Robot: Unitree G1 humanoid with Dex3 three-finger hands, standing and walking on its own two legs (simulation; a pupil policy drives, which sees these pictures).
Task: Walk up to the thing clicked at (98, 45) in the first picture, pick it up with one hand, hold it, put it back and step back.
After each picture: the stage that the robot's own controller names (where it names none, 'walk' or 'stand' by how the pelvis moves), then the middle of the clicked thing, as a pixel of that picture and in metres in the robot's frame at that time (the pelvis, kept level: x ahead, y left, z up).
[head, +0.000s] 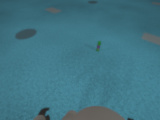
stand; (98, 46) +1.46 -0.20 -0.65
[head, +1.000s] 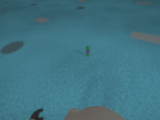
walk; (87, 51) +1.34 +0.13 -0.62
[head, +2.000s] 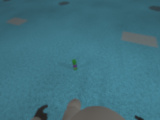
walk; (74, 65) +0.84 +0.30 -0.64
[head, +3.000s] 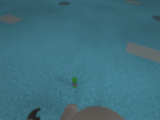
walk; (74, 82) +0.52 +0.18 -0.63
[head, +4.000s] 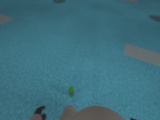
stand; (71, 92) +0.37 +0.17 -0.64
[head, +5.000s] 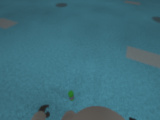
stand; (71, 96) +0.34 +0.18 -0.66
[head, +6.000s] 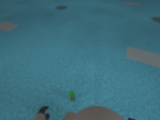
stand; (72, 96) +0.35 +0.19 -0.66
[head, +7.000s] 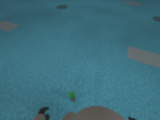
stand; (72, 97) +0.34 +0.18 -0.66
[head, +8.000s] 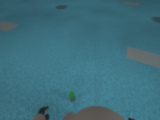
stand; (72, 97) +0.34 +0.18 -0.66
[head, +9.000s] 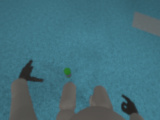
go down; (68, 73) +0.39 +0.18 -0.46
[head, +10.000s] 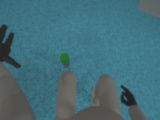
go down; (65, 61) +0.43 +0.20 -0.29
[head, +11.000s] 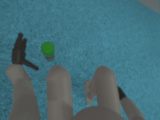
close in; (49, 53) +0.41 +0.24 -0.18
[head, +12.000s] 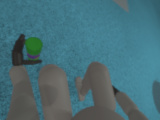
close; (33, 51) +0.41 +0.25 -0.16
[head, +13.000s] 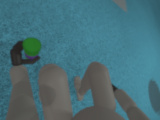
lift; (32, 52) +0.40 +0.26 -0.16
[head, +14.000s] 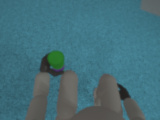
lift; (58, 65) +0.32 +0.22 -0.02
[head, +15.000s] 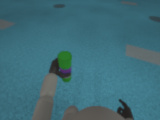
hold; (65, 69) +0.32 +0.16 +0.09
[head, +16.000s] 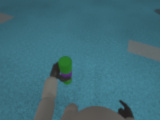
hold; (66, 72) +0.31 +0.16 +0.04
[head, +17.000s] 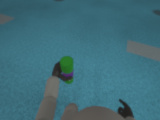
hold; (67, 72) +0.31 +0.15 +0.04
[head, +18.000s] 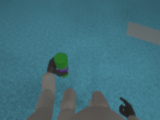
crouch; (62, 67) +0.35 +0.17 -0.02
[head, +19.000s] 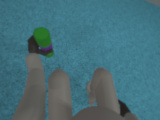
lower; (46, 45) +0.46 +0.24 -0.07
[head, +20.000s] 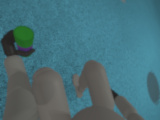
lower; (25, 45) +0.45 +0.26 -0.16
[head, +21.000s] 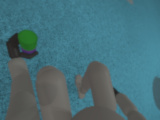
lower; (28, 47) +0.43 +0.27 -0.16
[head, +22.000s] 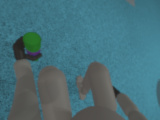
lower; (33, 49) +0.42 +0.26 -0.16
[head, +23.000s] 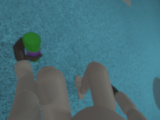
lower; (33, 50) +0.42 +0.25 -0.16
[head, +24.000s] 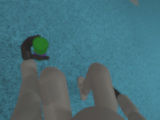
open; (40, 51) +0.42 +0.23 -0.17
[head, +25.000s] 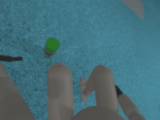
stand; (50, 49) +0.42 +0.22 -0.19
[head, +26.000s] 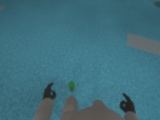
stand; (71, 87) +0.37 +0.15 -0.54
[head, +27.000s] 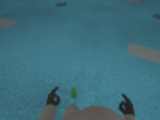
stand; (74, 93) +0.38 +0.15 -0.60
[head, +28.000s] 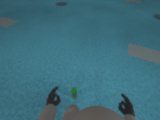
stand; (74, 93) +0.37 +0.15 -0.60
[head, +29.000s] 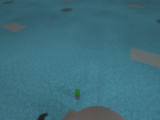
stand; (77, 94) +0.40 +0.14 -0.65
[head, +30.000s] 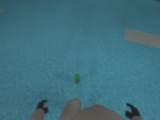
walk; (77, 79) +0.46 +0.12 -0.63
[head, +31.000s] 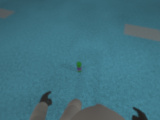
walk; (79, 67) +0.67 +0.16 -0.64
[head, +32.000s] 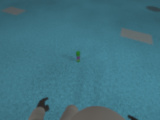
stand; (78, 57) +0.98 +0.18 -0.64
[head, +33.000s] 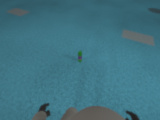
stand; (80, 57) +1.01 +0.16 -0.65
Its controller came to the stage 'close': yes
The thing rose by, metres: 0.69
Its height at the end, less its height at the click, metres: +0.00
